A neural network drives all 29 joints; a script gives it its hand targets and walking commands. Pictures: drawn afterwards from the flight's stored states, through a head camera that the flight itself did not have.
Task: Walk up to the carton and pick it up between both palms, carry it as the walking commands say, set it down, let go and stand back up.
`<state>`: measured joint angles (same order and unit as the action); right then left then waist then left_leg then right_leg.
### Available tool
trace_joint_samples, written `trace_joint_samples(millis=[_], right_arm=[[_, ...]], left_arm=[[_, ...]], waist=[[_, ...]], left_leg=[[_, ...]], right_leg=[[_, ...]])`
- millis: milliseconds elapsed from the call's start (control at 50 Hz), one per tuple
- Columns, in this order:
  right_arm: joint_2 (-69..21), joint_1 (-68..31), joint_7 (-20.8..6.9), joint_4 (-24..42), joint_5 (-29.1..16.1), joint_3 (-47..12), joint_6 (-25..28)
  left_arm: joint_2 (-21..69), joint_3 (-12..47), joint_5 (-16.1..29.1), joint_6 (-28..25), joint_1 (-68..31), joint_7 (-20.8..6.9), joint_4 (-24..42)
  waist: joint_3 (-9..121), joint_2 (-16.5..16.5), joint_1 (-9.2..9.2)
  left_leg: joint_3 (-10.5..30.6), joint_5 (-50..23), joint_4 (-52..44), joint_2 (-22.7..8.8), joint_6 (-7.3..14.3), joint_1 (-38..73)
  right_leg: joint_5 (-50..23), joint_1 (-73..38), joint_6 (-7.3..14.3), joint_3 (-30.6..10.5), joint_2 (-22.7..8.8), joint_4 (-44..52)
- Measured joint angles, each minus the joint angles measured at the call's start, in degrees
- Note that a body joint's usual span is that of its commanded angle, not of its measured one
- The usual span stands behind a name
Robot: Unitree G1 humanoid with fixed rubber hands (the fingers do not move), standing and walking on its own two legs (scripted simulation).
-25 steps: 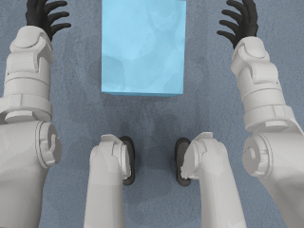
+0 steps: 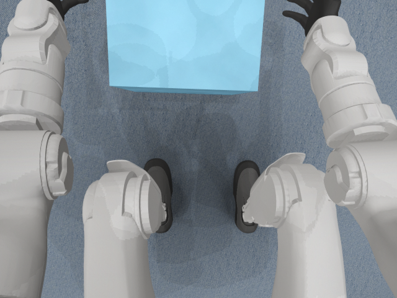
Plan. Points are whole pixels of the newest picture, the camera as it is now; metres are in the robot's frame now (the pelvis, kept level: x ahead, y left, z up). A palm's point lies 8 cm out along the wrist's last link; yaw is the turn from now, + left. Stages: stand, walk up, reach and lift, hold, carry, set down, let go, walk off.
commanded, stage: reach and lift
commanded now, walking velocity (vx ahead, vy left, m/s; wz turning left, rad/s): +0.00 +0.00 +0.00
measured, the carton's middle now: (185, 21) +0.57 +0.05 -0.28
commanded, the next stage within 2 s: none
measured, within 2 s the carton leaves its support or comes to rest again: leaves its support in 1.86 s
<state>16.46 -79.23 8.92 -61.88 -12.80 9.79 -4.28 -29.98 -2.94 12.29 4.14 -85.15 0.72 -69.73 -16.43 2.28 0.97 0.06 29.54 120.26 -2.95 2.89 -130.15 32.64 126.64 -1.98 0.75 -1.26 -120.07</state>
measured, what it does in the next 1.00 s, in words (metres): stands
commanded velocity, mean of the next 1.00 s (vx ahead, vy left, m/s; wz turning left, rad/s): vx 0.00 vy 0.00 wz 0.00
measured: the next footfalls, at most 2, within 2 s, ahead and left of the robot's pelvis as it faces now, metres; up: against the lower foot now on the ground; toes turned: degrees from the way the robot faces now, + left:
none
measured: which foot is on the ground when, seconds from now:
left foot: down 0.00-1.00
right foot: down 0.00-1.00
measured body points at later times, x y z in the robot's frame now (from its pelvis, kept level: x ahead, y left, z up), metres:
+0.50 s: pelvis +0.00 -0.01 -0.04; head +0.37 +0.03 +0.20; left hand +0.56 +0.24 -0.22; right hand +0.56 -0.16 -0.21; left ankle +0.12 +0.11 -0.36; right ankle +0.11 -0.13 -0.36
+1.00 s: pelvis +0.00 +0.00 -0.03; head +0.37 +0.04 +0.20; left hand +0.56 +0.22 -0.22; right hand +0.56 -0.12 -0.21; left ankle +0.12 +0.11 -0.36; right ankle +0.11 -0.13 -0.36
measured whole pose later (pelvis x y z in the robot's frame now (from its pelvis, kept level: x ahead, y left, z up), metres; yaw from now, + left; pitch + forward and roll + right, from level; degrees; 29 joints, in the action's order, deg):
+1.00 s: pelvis +0.00 +0.00 -0.03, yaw +0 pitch +34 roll -3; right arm 14.1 -87.8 10.4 -67.4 -14.2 5.9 -1.9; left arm -27.3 2.8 15.4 1.9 -91.0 3.2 -72.5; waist -25.5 2.8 -0.4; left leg 0.8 29.9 126.6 -3.5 2.5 -131.3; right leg 32.7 127.9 -1.8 0.9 -0.3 -126.3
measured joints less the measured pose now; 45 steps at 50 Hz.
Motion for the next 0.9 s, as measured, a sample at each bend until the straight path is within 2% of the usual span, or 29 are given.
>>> trace_joint_samples(millis=[200,380,680,900], right_arm=[[1.31,-4.60,0.52,-4.05,-2.53,-3.42,1.32],[2.83,-6.93,1.01,-4.05,-5.03,-6.11,1.39],[0.62,-5.19,0.75,-4.44,-2.84,-4.51,1.51],[-1.27,-7.68,1.20,-5.13,-1.97,-4.11,1.99]], left_arm=[[-0.93,3.25,2.98,-1.41,-3.28,0.71,-2.25],[-1.25,3.93,3.37,-1.63,-3.43,0.93,-0.69],[0.12,3.44,2.97,-1.67,-4.03,0.62,-3.44],[2.48,4.70,2.60,-2.01,-5.60,1.72,-3.12]], waist=[[-6.56,0.20,-0.51],[-10.18,0.63,-1.10],[-7.45,0.02,-1.23],[-8.58,0.44,-1.22]], left_leg=[[0.61,-0.08,5.39,-0.40,-0.32,-2.28],[1.13,0.85,8.15,-0.98,-0.59,-1.57],[0.80,1.10,6.83,-0.91,-0.41,-0.98],[0.72,0.42,6.42,-0.75,-0.32,-1.24]], right_leg=[[-0.10,2.35,0.35,0.29,0.42,-5.45],[0.32,1.91,0.60,0.61,1.06,-7.97],[0.56,1.32,0.30,0.31,1.12,-6.63],[-0.01,1.50,0.18,0.21,1.05,-6.25]])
